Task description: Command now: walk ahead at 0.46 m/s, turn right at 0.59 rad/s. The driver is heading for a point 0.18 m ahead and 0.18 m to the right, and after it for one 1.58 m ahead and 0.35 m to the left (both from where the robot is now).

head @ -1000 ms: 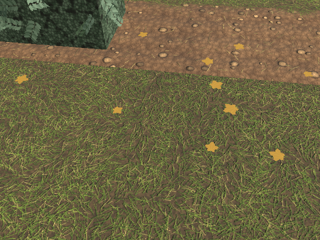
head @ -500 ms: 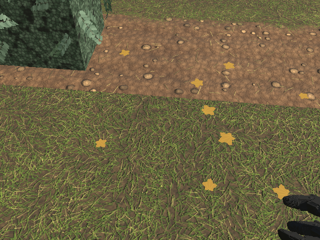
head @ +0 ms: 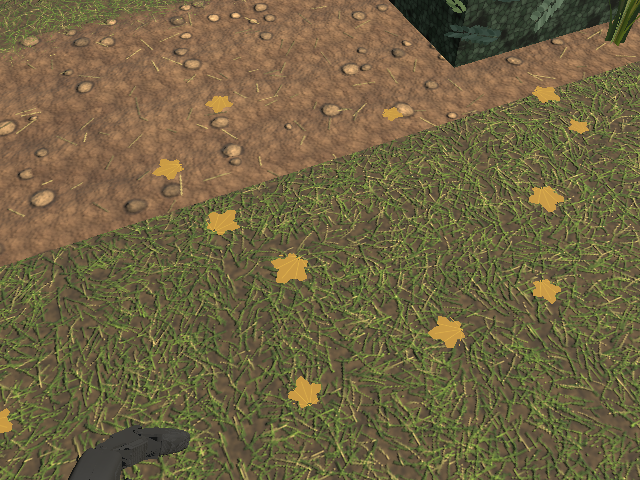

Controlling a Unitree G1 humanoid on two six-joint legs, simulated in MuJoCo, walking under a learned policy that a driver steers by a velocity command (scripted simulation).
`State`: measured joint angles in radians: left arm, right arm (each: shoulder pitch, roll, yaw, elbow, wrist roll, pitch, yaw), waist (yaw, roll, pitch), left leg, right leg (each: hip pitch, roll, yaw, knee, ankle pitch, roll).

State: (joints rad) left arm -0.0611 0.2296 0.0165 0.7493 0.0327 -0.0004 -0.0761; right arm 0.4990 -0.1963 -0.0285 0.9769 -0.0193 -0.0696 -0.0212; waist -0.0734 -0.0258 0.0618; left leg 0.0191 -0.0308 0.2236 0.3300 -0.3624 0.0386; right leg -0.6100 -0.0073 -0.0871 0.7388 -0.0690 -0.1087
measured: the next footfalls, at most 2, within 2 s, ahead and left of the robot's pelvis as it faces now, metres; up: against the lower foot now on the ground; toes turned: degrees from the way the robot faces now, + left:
right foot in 0.10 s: +0.18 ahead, -0.06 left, +0.00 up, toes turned -8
left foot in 0.60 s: +0.19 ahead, +0.11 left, +0.00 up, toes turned +7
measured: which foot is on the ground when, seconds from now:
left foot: down 0.00-0.10, up 0.12-0.58, down 0.60-1.00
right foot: up 0.00-0.08, down 0.10-0.60, up 0.62-1.00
